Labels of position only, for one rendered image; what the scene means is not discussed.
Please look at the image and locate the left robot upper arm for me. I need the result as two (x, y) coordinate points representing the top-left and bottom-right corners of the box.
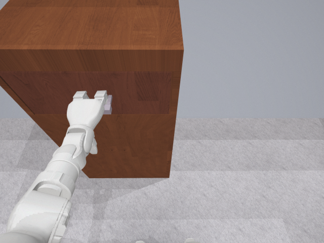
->
(0, 190), (72, 243)

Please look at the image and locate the drawer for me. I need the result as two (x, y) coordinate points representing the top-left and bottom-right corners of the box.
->
(0, 71), (172, 114)

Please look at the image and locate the handle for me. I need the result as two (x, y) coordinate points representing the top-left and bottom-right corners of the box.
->
(103, 95), (112, 114)

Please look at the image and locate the cabinet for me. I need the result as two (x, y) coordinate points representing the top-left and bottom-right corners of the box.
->
(0, 0), (184, 178)

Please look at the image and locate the left robot forearm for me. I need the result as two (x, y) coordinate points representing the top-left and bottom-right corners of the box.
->
(6, 125), (94, 233)

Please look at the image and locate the robot left hand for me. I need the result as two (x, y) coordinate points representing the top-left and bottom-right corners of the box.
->
(67, 91), (108, 154)

